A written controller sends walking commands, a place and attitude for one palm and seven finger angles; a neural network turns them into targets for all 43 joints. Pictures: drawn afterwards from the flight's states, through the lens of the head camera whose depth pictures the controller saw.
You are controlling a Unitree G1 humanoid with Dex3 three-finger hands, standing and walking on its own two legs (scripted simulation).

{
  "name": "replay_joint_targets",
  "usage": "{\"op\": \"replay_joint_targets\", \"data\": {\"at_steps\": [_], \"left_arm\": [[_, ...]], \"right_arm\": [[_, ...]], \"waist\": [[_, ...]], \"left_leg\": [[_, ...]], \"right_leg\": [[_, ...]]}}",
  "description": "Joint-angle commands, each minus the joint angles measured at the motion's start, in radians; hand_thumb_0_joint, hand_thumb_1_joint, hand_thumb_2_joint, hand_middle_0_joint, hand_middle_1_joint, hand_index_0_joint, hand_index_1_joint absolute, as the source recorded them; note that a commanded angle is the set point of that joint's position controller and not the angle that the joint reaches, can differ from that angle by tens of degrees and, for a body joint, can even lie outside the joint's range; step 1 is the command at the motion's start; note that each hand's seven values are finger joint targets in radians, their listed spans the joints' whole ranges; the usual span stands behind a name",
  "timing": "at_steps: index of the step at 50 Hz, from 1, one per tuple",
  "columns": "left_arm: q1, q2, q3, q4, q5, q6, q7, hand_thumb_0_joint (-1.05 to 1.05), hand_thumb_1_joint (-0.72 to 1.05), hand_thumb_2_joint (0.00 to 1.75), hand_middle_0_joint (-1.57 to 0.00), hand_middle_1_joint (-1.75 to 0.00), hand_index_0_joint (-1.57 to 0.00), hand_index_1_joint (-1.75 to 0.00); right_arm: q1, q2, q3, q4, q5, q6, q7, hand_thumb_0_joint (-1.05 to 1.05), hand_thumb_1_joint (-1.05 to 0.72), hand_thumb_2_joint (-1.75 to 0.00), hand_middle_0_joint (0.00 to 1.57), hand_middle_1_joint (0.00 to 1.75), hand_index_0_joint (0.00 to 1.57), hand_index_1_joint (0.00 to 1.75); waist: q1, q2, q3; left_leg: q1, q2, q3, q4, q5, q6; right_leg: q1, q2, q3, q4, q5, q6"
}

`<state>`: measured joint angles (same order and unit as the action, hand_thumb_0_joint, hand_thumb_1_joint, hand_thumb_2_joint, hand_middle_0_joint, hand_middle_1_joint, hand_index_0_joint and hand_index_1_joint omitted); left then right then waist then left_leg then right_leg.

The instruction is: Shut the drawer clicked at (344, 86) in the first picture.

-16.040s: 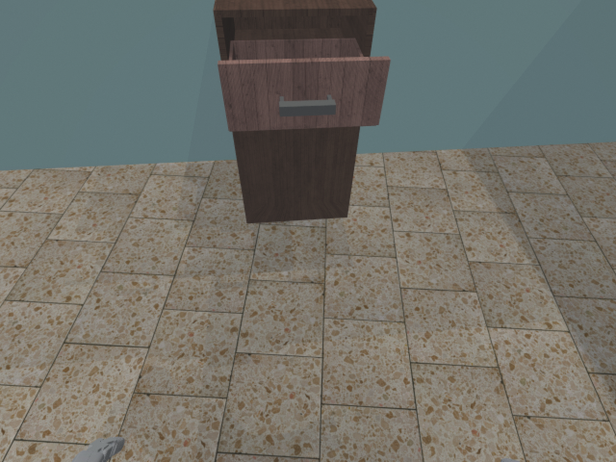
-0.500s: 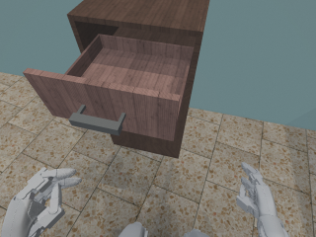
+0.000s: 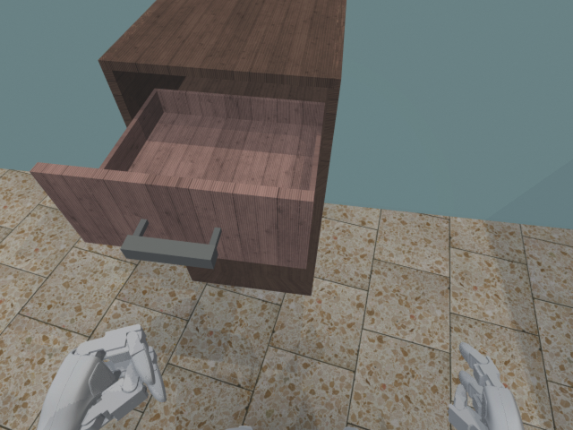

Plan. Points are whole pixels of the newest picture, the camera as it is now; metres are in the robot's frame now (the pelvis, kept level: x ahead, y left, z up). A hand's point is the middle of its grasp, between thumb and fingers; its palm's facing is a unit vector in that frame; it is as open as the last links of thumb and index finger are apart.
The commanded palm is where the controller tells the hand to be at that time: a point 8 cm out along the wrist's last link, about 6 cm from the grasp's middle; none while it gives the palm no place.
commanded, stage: raise the hand and make a fist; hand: left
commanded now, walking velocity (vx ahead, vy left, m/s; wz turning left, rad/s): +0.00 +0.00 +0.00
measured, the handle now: (175, 240) +0.38 +0.20 +0.03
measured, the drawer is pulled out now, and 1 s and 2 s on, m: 0.28 0.28 0.28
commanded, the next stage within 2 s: bring the fist close to the handle in 0.80 s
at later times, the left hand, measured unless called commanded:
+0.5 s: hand (121, 332) +0.20 +0.18 +0.14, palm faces +0.01 -1.00 -0.09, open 3.2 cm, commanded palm +0.16 +0.23 +0.13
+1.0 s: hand (141, 345) +0.19 +0.17 +0.12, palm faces -0.02 -0.99 -0.10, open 3.2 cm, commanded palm +0.17 +0.23 +0.12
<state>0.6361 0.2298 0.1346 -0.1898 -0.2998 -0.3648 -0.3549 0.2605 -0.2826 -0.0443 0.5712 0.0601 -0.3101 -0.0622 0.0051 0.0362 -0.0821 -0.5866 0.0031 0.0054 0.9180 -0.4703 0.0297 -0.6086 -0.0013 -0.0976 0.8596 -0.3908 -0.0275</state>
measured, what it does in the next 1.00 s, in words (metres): stands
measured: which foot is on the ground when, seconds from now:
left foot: down 0.00-1.00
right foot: down 0.00-1.00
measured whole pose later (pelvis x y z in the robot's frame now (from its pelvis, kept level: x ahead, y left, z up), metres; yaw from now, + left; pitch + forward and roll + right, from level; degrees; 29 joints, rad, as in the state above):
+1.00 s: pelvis +0.02 -0.01 +0.02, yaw +1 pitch +3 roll -1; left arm 0.56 0.25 0.16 -0.28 -0.27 -0.18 -0.29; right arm 0.23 -0.25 0.03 0.58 0.05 -0.31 -0.06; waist 0.03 0.07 -0.08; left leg -0.39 0.01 -0.01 0.76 -0.43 0.01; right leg -0.42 0.01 -0.11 0.72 -0.36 -0.04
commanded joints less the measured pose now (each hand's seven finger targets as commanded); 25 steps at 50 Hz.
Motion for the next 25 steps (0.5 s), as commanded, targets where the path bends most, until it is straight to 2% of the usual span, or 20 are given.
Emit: {"op": "replay_joint_targets", "data": {"at_steps": [1, 2, 3, 4, 7, 9, 12, 13, 14, 15, 16, 18, 19, 20, 22, 24, 25], "left_arm": [[-0.113, 0.136, 0.105, -0.348, 0.012, -0.093, 0.109, 0.0, 0.9, 0.9, -1.32, -1.51, -1.32, -1.51], [-0.118, 0.112, 0.078, -0.368, 0.019, -0.087, 0.132, 0.0, 0.9, 0.9, -1.34, -1.53, -1.34, -1.53], [-0.123, 0.124, 0.093, -0.359, 0.033, -0.07, 0.159, 0.0, 0.9, 0.9, -1.36, -1.56, -1.36, -1.56], [-0.088, 0.07, 0.05, -0.34, 0.036, -0.045, 0.165, 0.0, 0.9, 0.9, -1.38, -1.58, -1.38, -1.58], [-0.05, 0.026, -0.026, -0.3, 0.056, 0.061, 0.152, 0.0, 0.9, 0.9, -1.4, -1.6, -1.4, -1.6], [-0.036, 0.025, -0.055, -0.288, 0.076, 0.135, 0.134, 0.0, 0.9, 0.9, -1.4, -1.6, -1.4, -1.6], [-0.047, 0.061, -0.043, -0.395, 0.086, 0.198, 0.124, 0.0, 0.9, 0.9, -1.4, -1.6, -1.4, -1.6], [-0.046, 0.088, -0.011, -0.408, 0.088, 0.206, 0.135, 0.0, 0.9, 0.9, -1.4, -1.6, -1.4, -1.6], [-0.065, 0.064, -0.028, -0.44, 0.085, 0.207, 0.14, 0.0, 0.9, 0.9, -1.4, -1.6, -1.4, -1.6], [-0.101, 0.082, -0.006, -0.465, 0.081, 0.201, 0.155, 0.0, 0.9, 0.9, -1.4, -1.6, -1.4, -1.6], [-0.115, 0.069, -0.009, -0.502, 0.075, 0.19, 0.167, 0.0, 0.9, 0.9, -1.4, -1.6, -1.4, -1.6], [-0.144, 0.073, 0.0, -0.529, 0.071, 0.166, 0.197, 0.0, 0.9, 0.9, -1.4, -1.6, -1.4, -1.6], [-0.127, 0.075, 0.011, -0.528, 0.069, 0.159, 0.204, 0.0, 0.9, 0.9, -1.4, -1.6, -1.4, -1.6], [-0.123, 0.074, 0.015, -0.514, 0.069, 0.154, 0.206, 0.0, 0.9, 0.9, -1.4, -1.6, -1.4, -1.6], [-0.115, 0.031, -0.036, -0.463, 0.074, 0.159, 0.191, 0.0, 0.9, 0.9, -1.4, -1.6, -1.4, -1.6], [-0.113, 0.016, -0.059, -0.404, 0.08, 0.177, 0.167, 0.0, 0.9, 0.9, -1.4, -1.6, -1.4, -1.6], [-0.098, 0.02, -0.063, -0.388, 0.08, 0.19, 0.153, 0.0, 0.9, 0.9, -1.4, -1.6, -1.4, -1.6]], "right_arm": [[-0.087, -0.064, 0.0, -0.172, -0.008, -0.08, 0.006, 0.0, -0.9, -0.9, 0.2, 0.3, 0.2, 0.3], [-0.088, -0.063, 0.006, -0.178, -0.009, -0.078, 0.012, 0.0, -0.9, -0.9, 0.2, 0.3, 0.2, 0.3], [-0.094, -0.063, 0.006, -0.174, -0.011, -0.069, 0.016, 0.0, -0.9, -0.9, 0.2, 0.3, 0.2, 0.3], [-0.092, -0.056, 0.009, -0.184, -0.008, -0.063, 0.022, 0.0, -0.9, -0.9, 0.2, 0.3, 0.2, 0.3], [-0.112, -0.062, 0.016, -0.202, -0.004, -0.045, 0.033, 0.0, -0.9, -0.9, 0.2, 0.3, 0.2, 0.3], [-0.119, -0.061, 0.021, -0.208, 0.002, -0.028, 0.034, 0.0, -0.9, -0.9, 0.2, 0.3, 0.2, 0.3], [-0.13, -0.057, 0.03, -0.236, 0.0, -0.017, 0.032, 0.0, -0.9, -0.9, 0.2, 0.3, 0.2, 0.3], [-0.14, -0.056, 0.032, -0.231, -0.002, -0.012, 0.032, 0.0, -0.9, -0.9, 0.2, 0.3, 0.2, 0.3], [-0.127, -0.05, 0.041, -0.234, -0.004, -0.008, 0.034, 0.0, -0.9, -0.9, 0.2, 0.3, 0.2, 0.3], [-0.117, -0.05, 0.042, -0.234, -0.005, -0.006, 0.033, 0.0, -0.9, -0.9, 0.2, 0.3, 0.2, 0.3], [-0.117, -0.047, 0.046, -0.238, -0.008, -0.011, 0.033, 0.0, -0.9, -0.9, 0.2, 0.3, 0.2, 0.3], [-0.113, -0.046, 0.052, -0.226, -0.013, -0.019, 0.033, 0.0, -0.9, -0.9, 0.2, 0.3, 0.2, 0.3], [-0.101, -0.043, 0.05, -0.221, -0.012, -0.022, 0.034, 0.0, -0.9, -0.9, 0.2, 0.3, 0.2, 0.3], [-0.094, -0.045, 0.049, -0.213, -0.011, -0.024, 0.035, 0.0, -0.9, -0.9, 0.2, 0.3, 0.2, 0.3], [-0.096, -0.052, 0.051, -0.205, -0.011, -0.027, 0.038, 0.0, -0.9, -0.9, 0.2, 0.3, 0.2, 0.3], [-0.094, -0.063, 0.046, -0.191, -0.006, -0.025, 0.035, 0.0, -0.9, -0.9, 0.2, 0.3, 0.2, 0.3], [-0.096, -0.066, 0.043, -0.194, -0.004, -0.026, 0.034, 0.0, -0.9, -0.9, 0.2, 0.3, 0.2, 0.3]], "waist": [[0.009, 0.077, -0.141], [0.004, 0.098, -0.14], [0.01, 0.085, -0.153], [0.008, 0.087, -0.137], [0.002, 0.03, -0.087], [0.004, -0.005, -0.05], [0.015, -0.01, -0.067], [0.023, -0.002, -0.058], [0.018, 0.004, -0.057], [0.015, 0.001, -0.056], [0.021, 0.024, -0.068], [0.02, 0.029, -0.063], [0.023, 0.036, -0.082], [0.018, 0.03, -0.082], [0.006, 0.031, -0.062], [-0.006, 0.015, -0.04], [-0.003, 0.003, -0.039]], "left_leg": [[0.096, 0.005, -0.069, -0.201, 0.178, -0.007], [0.113, 0.007, -0.075, -0.209, 0.187, -0.012], [0.124, 0.013, -0.079, -0.217, 0.205, -0.014], [0.137, 0.017, -0.082, -0.226, 0.226, -0.019], [0.121, 0.026, -0.086, -0.249, 0.253, -0.025], [0.119, 0.028, -0.082, -0.266, 0.284, -0.024], [0.148, 0.028, -0.08, -0.279, 0.328, -0.028], [0.152, 0.03, -0.082, -0.28, 0.349, -0.03], [0.17, 0.033, -0.085, -0.29, 0.349, -0.035], [0.177, 0.036, -0.092, -0.293, 0.339, -0.04], [0.192, 0.036, -0.094, -0.297, 0.341, -0.044], [0.205, 0.038, -0.099, -0.301, 0.342, -0.051], [0.218, 0.038, -0.098, -0.302, 0.349, -0.053], [0.221, 0.039, -0.098, -0.301, 0.358, -0.055], [0.212, 0.036, -0.096, -0.296, 0.34, -0.052], [0.201, 0.034, -0.095, -0.297, 0.33, -0.048], [0.194, 0.031, -0.09, -0.298, 0.314, -0.043]], "right_leg": [[0.098, 0.004, 0.025, -0.115, 0.022, -0.002], [0.093, 0.004, 0.013, -0.108, 0.039, -0.001], [0.107, 0.005, 0.009, -0.108, 0.057, -0.001], [0.108, 0.007, 0.001, -0.109, 0.077, 0.0], [0.134, 0.003, -0.008, -0.128, 0.114, 0.007], [0.158, 0.003, -0.005, -0.146, 0.146, 0.006], [0.192, 0.002, -0.006, -0.154, 0.179, 0.006], [0.198, 0.005, -0.008, -0.153, 0.186, 0.004], [0.188, 0.009, -0.016, -0.156, 0.177, 0.005], [0.181, 0.011, -0.017, -0.157, 0.163, 0.006], [0.183, 0.012, -0.017, -0.155, 0.157, 0.005], [0.182, 0.014, -0.018, -0.156, 0.152, 0.005], [0.186, 0.016, -0.016, -0.162, 0.154, 0.003], [0.189, 0.015, -0.017, -0.165, 0.161, 0.004], [0.182, 0.011, -0.015, -0.171, 0.16, 0.007], [0.182, 0.01, -0.012, -0.185, 0.164, 0.008], [0.187, 0.008, -0.009, -0.192, 0.162, 0.008]]}}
